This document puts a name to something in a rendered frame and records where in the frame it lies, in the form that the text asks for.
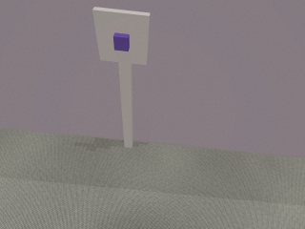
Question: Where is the button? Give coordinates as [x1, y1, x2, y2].
[113, 32, 130, 52]

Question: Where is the panel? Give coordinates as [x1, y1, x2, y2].
[92, 7, 151, 148]

